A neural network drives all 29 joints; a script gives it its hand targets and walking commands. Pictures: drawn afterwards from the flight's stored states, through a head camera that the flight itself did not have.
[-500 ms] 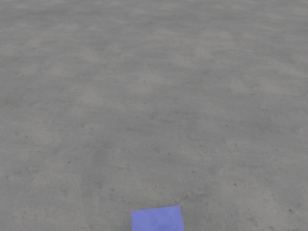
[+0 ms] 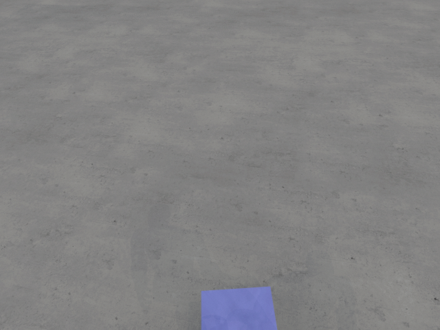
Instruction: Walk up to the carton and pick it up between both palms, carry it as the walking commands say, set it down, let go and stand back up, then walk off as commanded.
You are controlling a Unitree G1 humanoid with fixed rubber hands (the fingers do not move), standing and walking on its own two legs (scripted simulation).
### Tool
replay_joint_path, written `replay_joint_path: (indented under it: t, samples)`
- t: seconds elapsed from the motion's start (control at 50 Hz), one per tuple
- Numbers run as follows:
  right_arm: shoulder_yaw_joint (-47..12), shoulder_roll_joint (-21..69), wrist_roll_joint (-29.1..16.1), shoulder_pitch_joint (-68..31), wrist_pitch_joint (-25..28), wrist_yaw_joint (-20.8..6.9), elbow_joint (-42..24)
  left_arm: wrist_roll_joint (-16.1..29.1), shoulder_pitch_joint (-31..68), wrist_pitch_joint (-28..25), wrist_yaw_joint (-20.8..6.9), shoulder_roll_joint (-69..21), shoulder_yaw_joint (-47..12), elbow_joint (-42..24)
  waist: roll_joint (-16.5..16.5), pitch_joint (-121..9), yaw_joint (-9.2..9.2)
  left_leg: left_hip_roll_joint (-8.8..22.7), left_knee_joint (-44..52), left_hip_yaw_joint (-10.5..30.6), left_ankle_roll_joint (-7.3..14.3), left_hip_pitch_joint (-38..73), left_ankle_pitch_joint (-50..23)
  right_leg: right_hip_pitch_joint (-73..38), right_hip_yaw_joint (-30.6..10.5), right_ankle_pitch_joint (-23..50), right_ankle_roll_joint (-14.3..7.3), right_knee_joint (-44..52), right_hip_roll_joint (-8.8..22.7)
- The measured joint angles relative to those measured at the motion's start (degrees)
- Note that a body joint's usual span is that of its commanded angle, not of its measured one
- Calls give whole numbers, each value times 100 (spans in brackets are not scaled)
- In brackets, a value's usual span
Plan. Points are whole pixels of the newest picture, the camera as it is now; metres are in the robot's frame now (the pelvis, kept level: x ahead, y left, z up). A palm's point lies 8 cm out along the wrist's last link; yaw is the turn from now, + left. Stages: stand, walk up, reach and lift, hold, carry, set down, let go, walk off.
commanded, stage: walk up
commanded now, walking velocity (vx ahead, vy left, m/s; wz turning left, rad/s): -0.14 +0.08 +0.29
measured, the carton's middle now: (238, 328) +0.25 +0.01 -0.70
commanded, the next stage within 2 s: none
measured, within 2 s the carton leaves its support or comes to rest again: neither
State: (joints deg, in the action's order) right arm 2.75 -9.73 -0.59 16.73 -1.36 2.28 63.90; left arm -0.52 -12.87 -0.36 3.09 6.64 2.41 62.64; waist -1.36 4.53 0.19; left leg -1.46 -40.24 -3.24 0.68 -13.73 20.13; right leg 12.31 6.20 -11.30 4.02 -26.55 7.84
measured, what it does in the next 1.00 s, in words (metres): walks backwards: left foot, then right foot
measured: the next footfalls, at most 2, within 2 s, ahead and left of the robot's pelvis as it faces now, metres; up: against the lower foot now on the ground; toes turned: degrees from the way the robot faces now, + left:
left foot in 0.20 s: +0.02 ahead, +0.20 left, +0.00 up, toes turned +5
right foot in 0.64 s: -0.11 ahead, -0.10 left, +0.00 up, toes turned +2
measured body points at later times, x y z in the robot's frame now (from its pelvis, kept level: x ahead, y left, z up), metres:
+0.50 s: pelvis -0.09 +0.05 +0.00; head -0.08 +0.07 +0.45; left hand -0.05 +0.33 -0.14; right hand +0.01 -0.20 -0.13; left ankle -0.02 +0.19 -0.74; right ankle -0.14 -0.08 -0.65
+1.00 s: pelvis -0.16 +0.02 +0.00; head -0.14 +0.00 +0.45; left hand -0.09 +0.25 -0.13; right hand -0.14 -0.23 -0.16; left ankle -0.21 +0.15 -0.74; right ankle -0.15 -0.10 -0.74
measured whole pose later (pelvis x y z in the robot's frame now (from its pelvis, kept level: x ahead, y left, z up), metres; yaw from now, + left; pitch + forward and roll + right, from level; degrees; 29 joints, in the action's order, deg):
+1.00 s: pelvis -0.16 +0.02 +0.00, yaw +2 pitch +1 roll +0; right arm 2.5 -11.9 0.2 14.5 -3.1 2.0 61.1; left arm -0.6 -12.0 -0.3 1.5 8.7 1.3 55.5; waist -2.5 1.3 -0.9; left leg 1.2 -25.1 0.3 -2.0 -7.6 14.6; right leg 13.0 -0.4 -13.2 -0.1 -25.7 0.0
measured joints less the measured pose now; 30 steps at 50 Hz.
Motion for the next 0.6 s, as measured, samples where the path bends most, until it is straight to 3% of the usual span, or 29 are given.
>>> replay_joint_path:
  t: [0.04,0.08,0.12,0.18,0.2,0.24,0.28,0.36,0.5,0.56,0.6]
  samples:
    - [88,-178,73,-61,-159,-9,-203,-22,90,33,43,111,51,-256,-21,47,73,8,-1460,49,-72,-679,718,163,49,-38,0,-214,127]
    - [173,-328,145,-164,-258,-79,-414,-54,134,124,91,255,99,-360,8,38,57,108,-2139,178,-132,-1034,917,280,48,-28,57,-328,257]
    - [208,-437,197,-315,-302,-155,-613,-89,206,247,70,415,167,-380,78,40,-41,283,-1883,319,-161,-1032,855,364,30,35,129,-372,372]
    - [212,-529,195,-288,-134,-208,-863,-152,338,405,-43,640,265,-505,147,-51,-134,567,-168,309,-304,-533,156,615,34,-55,114,-752,501]
    - [212,-572,220,-248,-72,-201,-924,-165,373,442,-86,681,289,-564,80,-87,-177,607,69,410,-281,-547,-79,814,1,-572,79,-1155,455]
    - [171,-451,217,-273,-79,-185,-903,-160,408,555,-108,821,283,-617,190,-89,-210,528,-112,425,-230,-683,-166,1167,-467,-1492,-50,-2091,192]
    - [143,-305,247,-238,-125,-162,-919,-87,395,628,-142,874,266,-675,199,-145,-232,526,220,483,-188,-606,-381,1420,-750,-1618,-178,-2952,-180]
    - [130,-188,177,-324,-130,-157,-959,-46,239,531,-250,842,258,-798,135,-240,-114,563,1118,444,-133,-402,-997,1583,-716,-1346,-191,-3814,-620]
    - [111,-122,91,-609,-42,-59,-1045,-107,-111,587,-315,808,321,-887,123,-383,-65,622,1491,371,-157,-513,-1366,1039,-632,-1407,-101,-3569,-973]
    - [122,-160,112,-739,-131,-50,-1082,-56,-201,597,-384,758,280,-958,26,-370,-37,724,1544,349,-264,-595,-1491,578,-572,-1642,-102,-2550,-965]
    - [159,-244,114,-829,-193,-69,-1080,-39,-286,534,-384,701,226,-972,-89,-332,-24,796,1462,338,-351,-676,-1529,92,-544,-1395,-210,-1337,-922]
